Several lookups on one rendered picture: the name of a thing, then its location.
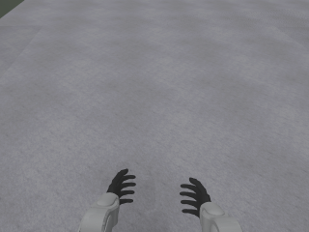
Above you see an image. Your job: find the robot right hand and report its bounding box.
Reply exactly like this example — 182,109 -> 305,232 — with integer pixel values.
180,177 -> 211,218

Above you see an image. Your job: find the right robot forearm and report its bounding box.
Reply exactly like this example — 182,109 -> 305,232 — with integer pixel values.
199,201 -> 243,232

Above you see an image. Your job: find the robot left hand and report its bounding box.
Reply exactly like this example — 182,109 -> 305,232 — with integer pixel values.
106,169 -> 136,205

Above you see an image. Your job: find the left robot forearm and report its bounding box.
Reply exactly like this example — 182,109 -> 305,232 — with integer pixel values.
77,192 -> 120,232

